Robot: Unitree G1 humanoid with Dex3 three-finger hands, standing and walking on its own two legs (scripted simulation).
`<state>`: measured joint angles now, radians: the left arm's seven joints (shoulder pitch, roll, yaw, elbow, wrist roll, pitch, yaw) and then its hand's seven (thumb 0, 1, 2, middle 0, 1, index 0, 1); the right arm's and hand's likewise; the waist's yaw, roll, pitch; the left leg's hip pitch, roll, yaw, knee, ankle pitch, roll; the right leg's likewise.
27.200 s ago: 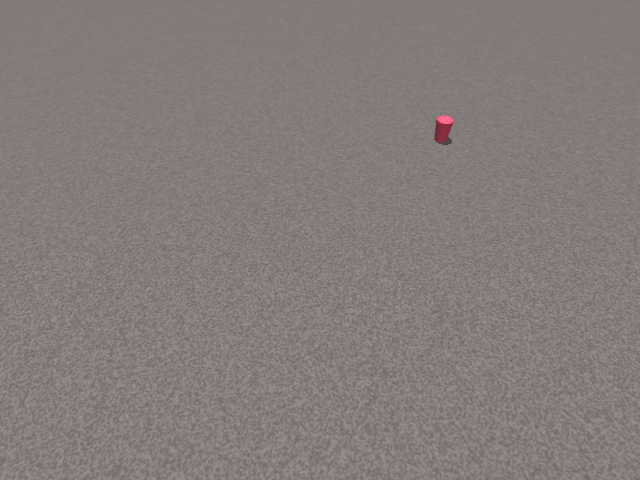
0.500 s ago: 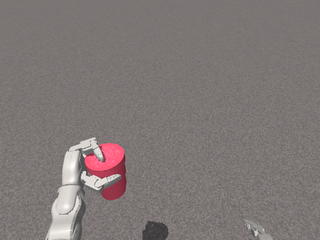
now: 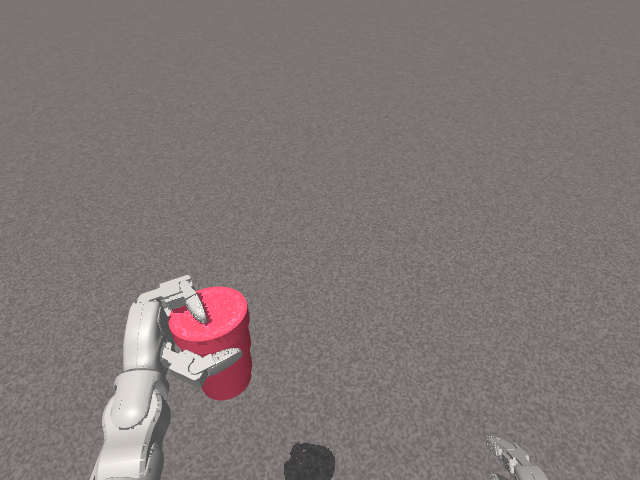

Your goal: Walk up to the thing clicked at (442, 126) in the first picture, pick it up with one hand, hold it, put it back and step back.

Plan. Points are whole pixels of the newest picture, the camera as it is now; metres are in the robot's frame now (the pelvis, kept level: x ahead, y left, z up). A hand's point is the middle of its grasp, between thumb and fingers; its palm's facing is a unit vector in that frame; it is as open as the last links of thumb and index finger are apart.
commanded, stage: hold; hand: left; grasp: from the side
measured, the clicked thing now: (218, 347) +0.30 +0.15 +0.00
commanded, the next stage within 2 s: crouch in 0.12 s
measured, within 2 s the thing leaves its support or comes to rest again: neither
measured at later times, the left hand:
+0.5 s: hand (202, 332) +0.31 +0.17 +0.02, palm faces +0.13 -0.99 -0.02, open 7.7 cm
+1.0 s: hand (223, 385) +0.34 +0.19 -0.22, palm faces +0.20 -0.98 -0.04, open 7.7 cm
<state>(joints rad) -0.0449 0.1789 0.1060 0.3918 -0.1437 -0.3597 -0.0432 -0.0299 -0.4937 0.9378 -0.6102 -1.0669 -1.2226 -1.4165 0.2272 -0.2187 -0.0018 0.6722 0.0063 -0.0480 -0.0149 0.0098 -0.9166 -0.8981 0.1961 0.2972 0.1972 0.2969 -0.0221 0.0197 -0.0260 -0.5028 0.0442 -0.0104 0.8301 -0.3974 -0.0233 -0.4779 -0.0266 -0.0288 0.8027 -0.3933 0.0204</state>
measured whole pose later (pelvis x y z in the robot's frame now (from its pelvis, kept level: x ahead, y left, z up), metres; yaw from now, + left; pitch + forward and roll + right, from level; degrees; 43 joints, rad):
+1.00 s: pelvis -0.05 +0.00 -0.20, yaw -2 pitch +30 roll -3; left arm -0.36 0.23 0.31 0.84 -0.14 -0.76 -0.05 -0.03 -0.48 0.92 -0.62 -1.04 -1.23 -1.41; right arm 0.11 -0.25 -0.03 0.70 -0.07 -0.04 0.08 0.01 -0.92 -0.91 0.19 0.30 0.20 0.30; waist -0.06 0.01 -0.20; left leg -1.61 0.05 -0.07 1.75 -0.66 -0.04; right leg -1.58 -0.02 -0.03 1.72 -0.66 0.01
